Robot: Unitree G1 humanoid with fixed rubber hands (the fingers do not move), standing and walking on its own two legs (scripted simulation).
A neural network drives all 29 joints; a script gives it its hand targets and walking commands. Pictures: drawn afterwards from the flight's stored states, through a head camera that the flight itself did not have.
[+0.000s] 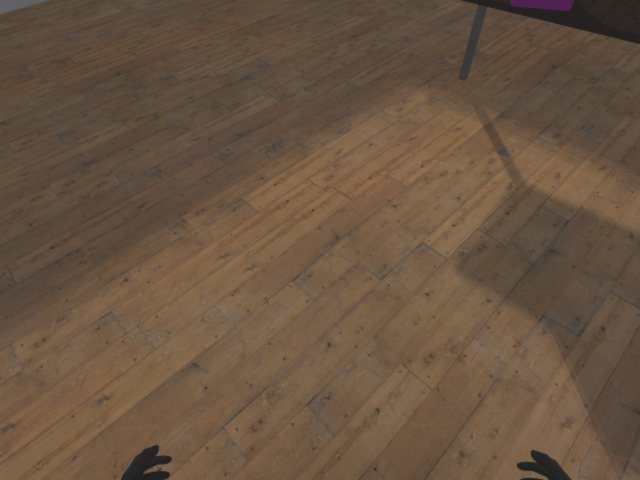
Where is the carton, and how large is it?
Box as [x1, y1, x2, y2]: [511, 0, 573, 10]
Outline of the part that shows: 511,5 569,10 573,0 511,0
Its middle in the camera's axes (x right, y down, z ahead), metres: +0.86 -1.05 +1.42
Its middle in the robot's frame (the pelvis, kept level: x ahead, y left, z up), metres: +1.77 -0.85 +0.00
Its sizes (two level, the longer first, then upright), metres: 0.210 0.200 0.250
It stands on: a table, 0.64 m high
